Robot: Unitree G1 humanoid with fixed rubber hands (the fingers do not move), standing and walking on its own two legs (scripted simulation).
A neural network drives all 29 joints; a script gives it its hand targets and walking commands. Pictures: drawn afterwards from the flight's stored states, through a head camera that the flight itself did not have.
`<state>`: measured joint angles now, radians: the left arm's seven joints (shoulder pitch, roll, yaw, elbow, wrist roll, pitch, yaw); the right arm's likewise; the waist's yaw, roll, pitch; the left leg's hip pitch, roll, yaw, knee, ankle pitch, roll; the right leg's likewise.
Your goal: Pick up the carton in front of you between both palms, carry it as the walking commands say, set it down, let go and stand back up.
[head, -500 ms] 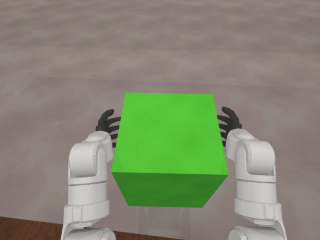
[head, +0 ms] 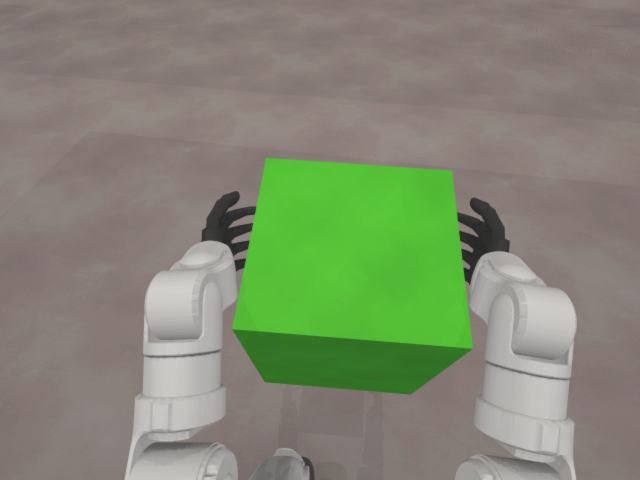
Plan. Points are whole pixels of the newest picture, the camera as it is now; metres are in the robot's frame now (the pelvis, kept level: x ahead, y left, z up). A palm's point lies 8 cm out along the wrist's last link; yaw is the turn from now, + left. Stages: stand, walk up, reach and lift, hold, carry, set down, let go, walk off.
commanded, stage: carry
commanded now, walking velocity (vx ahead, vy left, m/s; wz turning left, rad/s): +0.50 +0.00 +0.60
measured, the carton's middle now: (346, 289) +0.35 +0.03 +0.06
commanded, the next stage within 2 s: none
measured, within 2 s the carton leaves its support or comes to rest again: neither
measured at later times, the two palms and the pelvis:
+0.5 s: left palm (227, 203) +0.63 +0.29 -0.07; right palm (369, 186) +0.70 +0.00 -0.06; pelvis +0.35 +0.08 -0.11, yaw +15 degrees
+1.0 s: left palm (167, 112) +0.82 +0.47 +0.02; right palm (289, 83) +0.98 +0.22 +0.02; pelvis +0.66 +0.20 -0.10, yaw +27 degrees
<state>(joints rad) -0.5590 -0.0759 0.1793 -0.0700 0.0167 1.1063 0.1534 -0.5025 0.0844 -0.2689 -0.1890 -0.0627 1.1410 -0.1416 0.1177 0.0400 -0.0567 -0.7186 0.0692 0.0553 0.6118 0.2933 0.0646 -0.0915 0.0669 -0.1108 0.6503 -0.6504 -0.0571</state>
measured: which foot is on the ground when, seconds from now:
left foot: up 0.00-0.10, down 0.12-0.62, up 0.64-0.98, down 1.00-1.00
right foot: down 0.00-0.14, up 0.16-0.60, down 0.62-1.00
